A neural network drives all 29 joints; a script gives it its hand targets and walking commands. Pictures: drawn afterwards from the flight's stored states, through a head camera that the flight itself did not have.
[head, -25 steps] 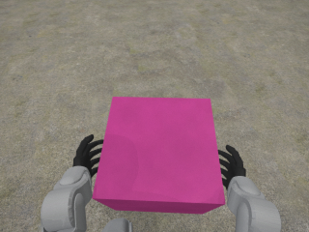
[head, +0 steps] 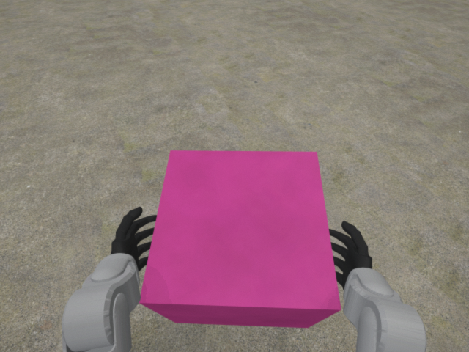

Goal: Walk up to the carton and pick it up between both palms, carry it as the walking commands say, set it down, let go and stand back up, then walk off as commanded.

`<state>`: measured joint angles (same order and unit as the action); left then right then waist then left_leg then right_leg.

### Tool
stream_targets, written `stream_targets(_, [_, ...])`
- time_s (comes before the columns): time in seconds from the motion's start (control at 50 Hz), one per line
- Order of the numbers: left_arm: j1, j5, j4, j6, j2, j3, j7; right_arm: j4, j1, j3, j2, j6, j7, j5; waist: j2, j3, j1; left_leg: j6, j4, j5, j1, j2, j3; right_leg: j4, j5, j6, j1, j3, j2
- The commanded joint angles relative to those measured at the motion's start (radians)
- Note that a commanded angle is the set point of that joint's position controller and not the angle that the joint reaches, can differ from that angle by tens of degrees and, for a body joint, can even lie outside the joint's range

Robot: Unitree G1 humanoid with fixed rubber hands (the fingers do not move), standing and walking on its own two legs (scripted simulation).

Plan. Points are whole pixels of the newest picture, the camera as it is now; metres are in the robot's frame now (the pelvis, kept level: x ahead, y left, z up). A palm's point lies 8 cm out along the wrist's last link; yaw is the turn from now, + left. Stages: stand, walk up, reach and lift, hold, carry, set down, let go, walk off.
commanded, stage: carry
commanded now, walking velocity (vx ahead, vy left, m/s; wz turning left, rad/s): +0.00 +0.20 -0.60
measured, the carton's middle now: (241, 242) +0.30 +0.01 +0.03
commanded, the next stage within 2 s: none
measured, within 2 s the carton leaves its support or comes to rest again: neither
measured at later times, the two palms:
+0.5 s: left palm (209, 153) +0.48 +0.09 +0.08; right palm (373, 196) +0.39 -0.23 +0.08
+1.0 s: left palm (260, 128) +0.59 -0.02 +0.07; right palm (397, 198) +0.42 -0.30 +0.05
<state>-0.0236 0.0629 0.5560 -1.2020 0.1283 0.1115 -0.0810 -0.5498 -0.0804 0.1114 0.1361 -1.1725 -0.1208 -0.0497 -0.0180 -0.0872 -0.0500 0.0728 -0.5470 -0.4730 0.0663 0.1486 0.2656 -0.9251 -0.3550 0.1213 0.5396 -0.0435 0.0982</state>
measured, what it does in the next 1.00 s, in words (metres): walks ahead, turning right: right foot, then left foot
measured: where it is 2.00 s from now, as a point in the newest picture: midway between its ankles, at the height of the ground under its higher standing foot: (221, 311)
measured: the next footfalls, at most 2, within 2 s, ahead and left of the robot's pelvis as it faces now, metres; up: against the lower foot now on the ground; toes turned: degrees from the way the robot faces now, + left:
right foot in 0.06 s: +0.16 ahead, -0.14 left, +0.00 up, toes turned -7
left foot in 0.34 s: +0.24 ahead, +0.06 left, +0.00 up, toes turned -1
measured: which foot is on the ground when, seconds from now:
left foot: down 0.00-0.08, up 0.10-0.32, down 0.34-0.72, up 0.74-1.00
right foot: up 0.00-0.04, down 0.06-0.38, up 0.40-0.70, down 0.72-1.00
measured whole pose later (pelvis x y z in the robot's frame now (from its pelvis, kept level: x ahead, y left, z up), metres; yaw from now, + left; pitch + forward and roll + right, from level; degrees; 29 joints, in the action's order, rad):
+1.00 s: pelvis +0.30 -0.04 -0.01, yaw -31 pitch +8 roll +3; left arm -0.01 0.05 0.59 -1.14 0.13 0.10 -0.10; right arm -0.62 -0.06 0.09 0.13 -1.14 -0.15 -0.05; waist 0.01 -0.02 -0.04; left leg -0.04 -1.06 -0.60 0.58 0.04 0.27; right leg -0.80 -0.52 0.02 0.40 0.19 -0.02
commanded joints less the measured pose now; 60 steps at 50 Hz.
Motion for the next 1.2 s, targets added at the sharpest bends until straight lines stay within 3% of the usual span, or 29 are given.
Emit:
stream_targets(0.0, [0.557, -0.4, 0.175, -0.002, 0.748, -0.786, 0.109, -0.105, 0.471, -0.688, 0.73, -0.024, 0.116, 0.281, 0.228, -0.123, 0.029, -0.049, -0.166, 0.908, -0.15, 0.176, 0.187, 0.392, 0.234, -0.098, -0.115, -0.24, -0.149])
stream_targets(0.02, [0.53, -0.409, 0.153, -0.003, 0.753, -0.782, 0.114, -0.121, 0.47, -0.684, 0.704, -0.026, 0.112, 0.264, 0.091, -0.161, -0.007, -0.013, -0.429, 0.859, -0.06, 0.102, 0.188, 0.537, 0.358, -0.071, -0.289, -0.18, -0.207])
stream_targets(0.04, [0.514, -0.407, 0.135, 0.0, 0.727, -0.765, 0.116, -0.132, 0.475, -0.69, 0.696, -0.027, 0.107, 0.257, -0.171, -0.212, 0.006, 0.047, -0.712, 0.299, 0.285, -0.029, 0.105, 0.523, 1.007, 0.031, -0.565, 0.261, 0.034])
stream_targets(0.06, [0.509, -0.39, 0.131, 0.006, 0.705, -0.75, 0.116, -0.125, 0.457, -0.721, 0.715, -0.029, 0.114, 0.27, -0.331, -0.268, 0.036, 0.06, -0.829, -0.255, 0.552, -0.144, -0.072, 0.475, 1.466, 0.164, -0.78, 0.61, 0.179])
stream_targets(0.08, [0.492, -0.381, 0.117, 0.013, 0.696, -0.743, 0.122, -0.109, 0.45, -0.732, 0.721, -0.024, 0.118, 0.275, -0.288, -0.3, 0.041, 0.049, -0.839, -0.31, 0.613, -0.149, -0.187, 0.485, 1.398, 0.225, -0.77, 0.703, 0.238])
stream_targets(0.12, [0.556, -0.43, 0.169, 0.041, 0.806, -0.78, 0.132, -0.139, 0.486, -0.719, 0.818, 0.019, 0.119, 0.32, -0.131, -0.363, 0.032, 0.007, -0.668, -0.28, 0.707, -0.083, -0.225, 0.41, 1.334, 0.165, -0.891, 0.491, 0.202])
stream_targets(0.14, [0.571, -0.441, 0.2, 0.062, 0.846, -0.792, 0.139, -0.15, 0.497, -0.742, 0.875, 0.037, 0.126, 0.339, -0.121, -0.345, 0.027, 0.0, -0.563, -0.263, 0.719, -0.062, -0.224, 0.398, 1.308, 0.114, -0.895, 0.413, 0.172])
stream_targets(0.24, [0.527, -0.446, 0.268, 0.138, 0.941, -0.827, 0.151, -0.242, 0.507, -0.795, 0.95, 0.104, 0.149, 0.381, -0.169, -0.415, 0.034, -0.009, -0.188, -0.097, 0.464, -0.104, -0.251, 0.455, 1.163, 0.111, -0.711, 0.455, 0.158])
stream_targets(0.3, [0.539, -0.464, 0.355, 0.157, 0.926, -0.865, 0.138, -0.249, 0.424, -0.784, 0.933, 0.118, 0.151, 0.366, -0.138, -0.445, 0.047, -0.032, 0.02, 0.135, 0.23, -0.139, -0.174, 0.367, 1.097, 0.059, -0.535, 0.363, 0.083])
stream_targets(0.34, [0.482, -0.445, 0.298, 0.136, 0.909, -0.852, 0.134, -0.246, 0.379, -0.79, 0.919, 0.108, 0.145, 0.358, -0.035, -0.484, 0.083, -0.09, 0.157, 0.644, -0.152, 0.019, -0.175, 0.159, 0.714, -0.053, -0.261, 0.169, 0.008])
stream_targets(0.36, [0.437, -0.431, 0.28, 0.122, 0.874, -0.838, 0.132, -0.218, 0.335, -0.776, 0.875, 0.098, 0.139, 0.344, 0.145, -0.493, 0.085, -0.16, 0.102, 1.153, -0.335, 0.206, -0.273, 0.026, 0.29, -0.103, -0.038, 0.059, -0.065])
stream_targets(0.38, [0.408, -0.415, 0.271, 0.114, 0.845, -0.832, 0.122, -0.175, 0.292, -0.763, 0.854, 0.091, 0.14, 0.342, 0.34, -0.482, 0.068, -0.246, -0.063, 1.836, -0.588, 0.333, -0.3, -0.122, -0.387, -0.116, 0.209, -0.029, -0.152])
stream_targets(0.4, [0.436, -0.427, 0.311, 0.115, 0.82, -0.837, 0.12, -0.195, 0.318, -0.75, 0.836, 0.093, 0.142, 0.347, 0.346, -0.509, 0.055, -0.245, -0.104, 1.882, -0.541, 0.364, -0.239, -0.172, -0.405, -0.103, 0.185, -0.006, -0.095])
stream_targets(0.44, [0.466, -0.422, 0.309, 0.102, 0.824, -0.843, 0.123, -0.213, 0.343, -0.744, 0.812, 0.076, 0.15, 0.326, 0.18, -0.408, 0.061, -0.202, -0.026, 1.339, -0.364, 0.303, -0.158, -0.137, -0.25, -0.096, 0.176, -0.001, -0.047])
stream_targets(0.48, [0.555, -0.438, 0.317, 0.092, 0.814, -0.847, 0.115, -0.168, 0.372, -0.712, 0.795, 0.063, 0.152, 0.306, 0.185, -0.303, 0.05, -0.198, -0.007, 1.128, -0.228, 0.254, -0.067, -0.122, -0.182, -0.099, 0.143, -0.031, -0.044])
stream_targets(0.54, [0.514, -0.426, 0.283, 0.062, 0.793, -0.837, 0.105, -0.169, 0.357, -0.695, 0.764, 0.043, 0.14, 0.292, 0.233, -0.299, 0.048, -0.183, -0.068, 1.142, -0.209, 0.213, -0.017, -0.04, -0.159, -0.105, 0.086, -0.06, -0.058])
stream_targets(0.62, [0.511, -0.426, 0.269, 0.042, 0.779, -0.814, 0.105, -0.193, 0.378, -0.705, 0.758, 0.03, 0.124, 0.285, 0.186, -0.31, 0.06, -0.184, -0.157, 1.087, -0.226, 0.211, -0.009, 0.116, -0.101, -0.104, 0.064, -0.071, -0.075])
stream_targets(0.66, [0.517, -0.43, 0.269, 0.036, 0.781, -0.807, 0.11, -0.186, 0.391, -0.713, 0.766, 0.02, 0.121, 0.286, 0.155, -0.277, 0.041, -0.161, -0.277, 1.031, -0.178, 0.182, 0.02, 0.319, 0.019, -0.078, 0.013, -0.041, -0.083])
stream_targets(0.68, [0.484, -0.425, 0.247, 0.037, 0.778, -0.784, 0.117, -0.196, 0.401, -0.729, 0.759, 0.019, 0.115, 0.291, 0.044, -0.265, 0.021, -0.107, -0.442, 0.94, -0.025, 0.136, 0.039, 0.475, 0.425, -0.038, -0.137, 0.08, -0.038])
stream_targets(0.72, [0.473, -0.42, 0.221, 0.044, 0.772, -0.772, 0.131, -0.216, 0.428, -0.766, 0.776, 0.022, 0.117, 0.302, -0.331, -0.29, 0.038, -0.008, -0.648, -0.191, 0.576, -0.113, -0.106, 0.348, 1.707, 0.121, -0.642, 0.578, 0.196])
stream_targets(0.74, [0.431, -0.398, 0.208, 0.046, 0.756, -0.759, 0.131, -0.191, 0.435, -0.783, 0.789, 0.021, 0.124, 0.318, -0.298, -0.282, 0.035, -0.002, -0.672, -0.278, 0.653, -0.17, -0.179, 0.356, 1.808, 0.148, -0.665, 0.672, 0.222])
stream_targets(0.8, [0.51, -0.432, 0.215, 0.069, 0.833, -0.782, 0.144, -0.214, 0.51, -0.783, 0.85, 0.052, 0.122, 0.341, -0.221, -0.289, 0.027, -0.03, -0.535, -0.216, 0.761, -0.142, -0.198, 0.36, 1.473, 0.096, -0.777, 0.575, 0.163])
stream_targets(0.94, [0.422, -0.414, 0.222, 0.111, 0.838, -0.778, 0.149, -0.228, 0.476, -0.812, 0.867, 0.077, 0.121, 0.355, -0.26, -0.328, 0.019, -0.041, -0.496, -0.114, 0.866, -0.161, -0.179, 0.287, 1.516, 0.069, -0.887, 0.568, 0.104])
stream_targets(1.04, [0.452, -0.41, 0.235, 0.103, 0.806, -0.792, 0.146, -0.231, 0.469, -0.791, 0.821, 0.068, 0.127, 0.354, -0.263, -0.292, 0.049, -0.069, -0.202, 0.066, 0.432, -0.157, -0.204, 0.25, 1.149, 0.003, -0.468, 0.52, 0.062])
stream_targets(1.06, [0.456, -0.414, 0.209, 0.1, 0.815, -0.789, 0.143, -0.227, 0.488, -0.794, 0.84, 0.066, 0.127, 0.359, -0.21, -0.315, 0.069, -0.1, -0.05, 0.246, 0.173, -0.116, -0.188, 0.148, 1.045, -0.044, -0.306, 0.39, 0.001])
stream_targets(1.08, [0.472, -0.407, 0.212, 0.098, 0.787, -0.787, 0.134, -0.189, 0.435, -0.781, 0.837, 0.062, 0.129, 0.362, -0.077, -0.384, 0.111, -0.17, 0.076, 0.685, -0.194, 0.022, -0.245, -0.095, 0.643, -0.098, -0.044, 0.266, -0.052])
stream_targets(1.1, [0.435, -0.392, 0.207, 0.092, 0.788, -0.785, 0.132, -0.178, 0.434, -0.775, 0.82, 0.068, 0.124, 0.368, 0.238, -0.444, 0.079, -0.274, 0.001, 1.383, -0.507, 0.302, -0.392, -0.352, -0.328, -0.156, 0.235, 0.064, -0.171])
stream_targets(1.12, [0.417, -0.403, 0.187, 0.088, 0.772, -0.797, 0.129, -0.157, 0.37, -0.747, 0.81, 0.069, 0.119, 0.347, 0.24, -0.471, 0.07, -0.338, -0.095, 1.729, -0.532, 0.383, -0.375, -0.521, -0.453, -0.164, 0.251, 0.052, -0.13])
stream_targets(1.18, [0.477, -0.388, 0.187, 0.089, 0.803, -0.779, 0.128, -0.166, 0.432, -0.737, 0.818, 0.064, 0.139, 0.341, 0.069, -0.309, 0.065, -0.247, 0.01, 1.097, -0.148, 0.336, -0.21, -0.517, -0.26, -0.161, 0.135, 0.04, -0.015])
